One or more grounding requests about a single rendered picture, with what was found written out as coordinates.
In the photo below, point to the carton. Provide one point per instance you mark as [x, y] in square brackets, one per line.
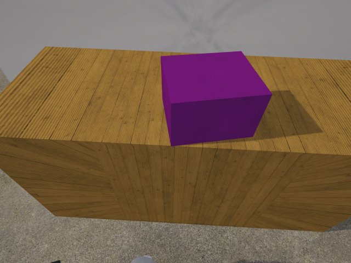
[211, 97]

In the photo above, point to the pedestal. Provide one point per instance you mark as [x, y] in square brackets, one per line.
[84, 132]

